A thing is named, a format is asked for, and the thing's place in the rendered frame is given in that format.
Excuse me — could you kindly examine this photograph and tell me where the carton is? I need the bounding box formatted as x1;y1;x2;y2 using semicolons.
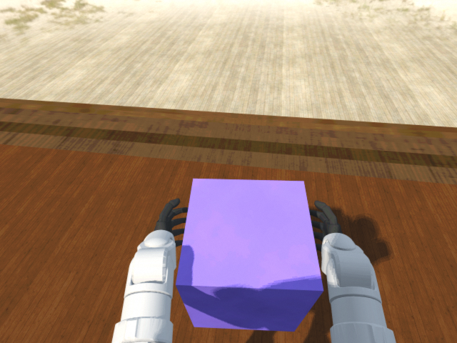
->
176;179;323;332

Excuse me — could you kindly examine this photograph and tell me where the robot left hand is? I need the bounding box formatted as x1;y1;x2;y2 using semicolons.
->
154;198;188;247

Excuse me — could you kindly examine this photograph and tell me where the robot right hand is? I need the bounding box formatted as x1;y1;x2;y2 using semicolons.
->
309;200;343;252

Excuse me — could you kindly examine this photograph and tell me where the robot left forearm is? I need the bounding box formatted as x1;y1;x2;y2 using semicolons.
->
112;230;176;343

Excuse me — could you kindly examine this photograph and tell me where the robot right forearm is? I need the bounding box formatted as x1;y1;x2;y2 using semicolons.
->
321;233;396;343

